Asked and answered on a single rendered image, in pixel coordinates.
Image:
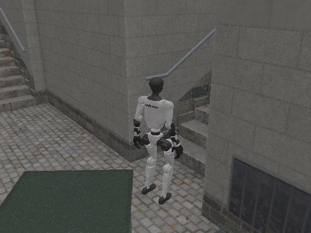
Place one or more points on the right robot upper arm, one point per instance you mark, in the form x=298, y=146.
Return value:
x=168, y=106

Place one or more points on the left robot hand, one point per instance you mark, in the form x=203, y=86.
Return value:
x=138, y=138

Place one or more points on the humanoid robot torso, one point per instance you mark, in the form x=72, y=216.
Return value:
x=155, y=117

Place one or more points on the left robot upper arm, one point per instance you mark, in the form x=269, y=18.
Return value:
x=139, y=108

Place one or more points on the right robot hand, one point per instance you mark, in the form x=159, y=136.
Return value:
x=179, y=151

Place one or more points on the robot right forearm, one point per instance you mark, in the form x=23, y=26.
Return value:
x=173, y=135

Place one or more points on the left robot thigh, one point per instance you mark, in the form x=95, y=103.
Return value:
x=152, y=150

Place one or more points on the robot left forearm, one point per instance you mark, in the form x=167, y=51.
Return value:
x=136, y=128

